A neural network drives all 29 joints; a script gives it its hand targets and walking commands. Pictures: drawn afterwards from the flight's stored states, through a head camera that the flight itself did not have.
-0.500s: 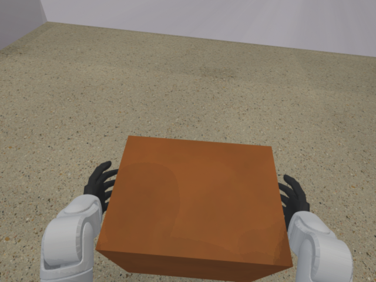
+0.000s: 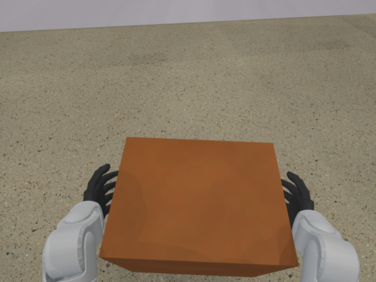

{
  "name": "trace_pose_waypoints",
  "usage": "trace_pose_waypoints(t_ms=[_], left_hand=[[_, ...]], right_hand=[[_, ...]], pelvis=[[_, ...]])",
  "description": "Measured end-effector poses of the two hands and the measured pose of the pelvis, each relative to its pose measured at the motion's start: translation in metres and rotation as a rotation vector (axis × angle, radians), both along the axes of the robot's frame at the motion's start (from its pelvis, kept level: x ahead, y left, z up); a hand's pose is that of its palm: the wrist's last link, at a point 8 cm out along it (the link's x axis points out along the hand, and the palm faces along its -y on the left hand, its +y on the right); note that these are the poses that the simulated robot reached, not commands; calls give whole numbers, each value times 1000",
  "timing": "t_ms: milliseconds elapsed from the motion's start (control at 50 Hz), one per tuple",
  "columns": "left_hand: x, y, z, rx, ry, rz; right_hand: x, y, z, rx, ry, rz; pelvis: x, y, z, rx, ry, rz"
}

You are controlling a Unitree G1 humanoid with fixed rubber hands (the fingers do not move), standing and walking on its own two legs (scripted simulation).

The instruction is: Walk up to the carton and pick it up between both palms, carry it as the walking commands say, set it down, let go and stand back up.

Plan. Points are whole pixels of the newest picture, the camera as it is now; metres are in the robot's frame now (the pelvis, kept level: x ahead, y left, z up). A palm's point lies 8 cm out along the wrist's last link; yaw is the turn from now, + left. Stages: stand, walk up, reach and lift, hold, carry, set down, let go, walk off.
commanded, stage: carry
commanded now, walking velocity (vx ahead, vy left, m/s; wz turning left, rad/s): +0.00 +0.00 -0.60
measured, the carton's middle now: (195, 213) +0.27 +0.00 +0.01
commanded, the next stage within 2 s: none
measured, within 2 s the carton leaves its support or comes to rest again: neither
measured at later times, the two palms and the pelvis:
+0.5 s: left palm (178, 209) +0.25 +0.03 +0.08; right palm out of the picture +0.12 -0.32 +0.07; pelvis -0.05 -0.05 +0.00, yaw -17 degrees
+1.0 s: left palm (176, 225) +0.22 +0.04 +0.07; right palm out of the picture +0.12 -0.32 +0.07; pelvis -0.08 -0.07 +0.01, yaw -17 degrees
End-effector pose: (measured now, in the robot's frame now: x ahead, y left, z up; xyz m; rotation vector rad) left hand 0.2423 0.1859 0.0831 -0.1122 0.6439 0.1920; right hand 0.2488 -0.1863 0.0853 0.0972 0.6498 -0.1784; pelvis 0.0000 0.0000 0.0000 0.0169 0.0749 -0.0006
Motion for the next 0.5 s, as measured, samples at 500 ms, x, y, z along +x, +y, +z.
trace_pose_waypoints(t_ms=[500], left_hand=[[5,-151,-7,21,66,-346]], right_hand=[[-125,-130,-17,13,67,-338]], pelvis=[[-48,-53,-1,-31,-16,-289]])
